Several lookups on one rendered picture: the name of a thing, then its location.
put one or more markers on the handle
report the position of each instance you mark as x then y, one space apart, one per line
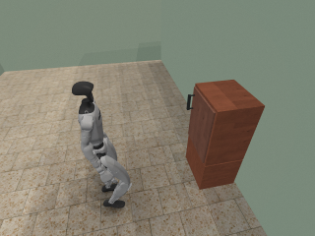
189 101

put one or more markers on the cupboard door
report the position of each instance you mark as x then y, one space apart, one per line
202 118

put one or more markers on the right robot thigh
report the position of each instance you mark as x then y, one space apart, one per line
115 168

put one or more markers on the robot right forearm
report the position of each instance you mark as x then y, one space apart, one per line
95 161

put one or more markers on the robot right upper arm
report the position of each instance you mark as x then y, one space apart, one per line
87 126

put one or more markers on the robot right hand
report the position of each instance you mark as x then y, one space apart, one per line
107 176

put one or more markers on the left robot foot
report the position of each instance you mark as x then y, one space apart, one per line
112 187

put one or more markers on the robot left hand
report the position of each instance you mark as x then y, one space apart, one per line
105 135

